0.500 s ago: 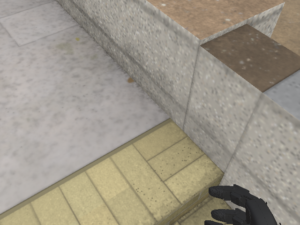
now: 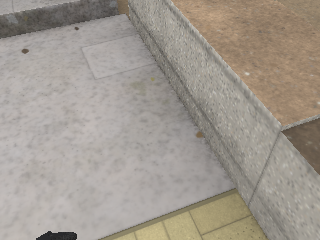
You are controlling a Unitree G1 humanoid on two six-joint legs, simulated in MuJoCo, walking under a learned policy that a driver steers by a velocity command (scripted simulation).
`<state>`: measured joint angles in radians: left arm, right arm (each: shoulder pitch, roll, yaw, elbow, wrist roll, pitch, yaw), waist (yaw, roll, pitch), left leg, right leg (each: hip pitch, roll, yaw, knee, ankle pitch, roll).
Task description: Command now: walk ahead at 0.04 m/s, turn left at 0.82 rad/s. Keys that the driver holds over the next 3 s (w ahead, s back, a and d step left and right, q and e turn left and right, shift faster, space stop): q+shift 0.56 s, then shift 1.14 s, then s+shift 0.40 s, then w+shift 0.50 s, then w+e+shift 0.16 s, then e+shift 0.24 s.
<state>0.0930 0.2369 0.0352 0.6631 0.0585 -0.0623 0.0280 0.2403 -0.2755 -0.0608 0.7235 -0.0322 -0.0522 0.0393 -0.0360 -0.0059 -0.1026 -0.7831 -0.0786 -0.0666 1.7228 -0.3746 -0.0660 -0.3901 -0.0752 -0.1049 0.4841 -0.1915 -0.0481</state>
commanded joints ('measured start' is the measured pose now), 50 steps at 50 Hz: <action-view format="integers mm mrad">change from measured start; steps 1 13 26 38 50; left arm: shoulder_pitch -157 79 -37 -106 191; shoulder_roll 46 1 96 73 332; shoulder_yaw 6 36 10 -38 102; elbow -121 -79 -247 -260 -123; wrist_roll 9 -4 -38 -40 38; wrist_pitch -30 -6 -10 14 52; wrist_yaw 51 28 52 5 -221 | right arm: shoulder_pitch -1 199 185 178 270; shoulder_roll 0 -281 -84 -152 -86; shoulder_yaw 16 -107 -4 19 12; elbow -74 -111 -39 -87 -134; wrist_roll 5 -1 -31 -8 106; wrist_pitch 12 -49 -67 -76 52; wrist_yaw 22 12 -23 -110 -107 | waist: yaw -8 41 -3 -71 -74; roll -83 279 137 199 -248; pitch -126 -154 -26 -29 -222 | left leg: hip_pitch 0 913 700 553 36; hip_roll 77 356 293 303 -169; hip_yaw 48 -283 -387 -509 -189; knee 15 -1280 -1294 -1273 -290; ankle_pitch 21 1185 803 692 -297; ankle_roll -56 464 365 272 -59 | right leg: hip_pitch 189 -68 -635 -684 401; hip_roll -191 -37 138 107 -430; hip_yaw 62 -217 174 184 458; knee -166 421 1444 1643 219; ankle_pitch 474 -370 -383 -441 1698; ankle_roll -216 143 177 144 -279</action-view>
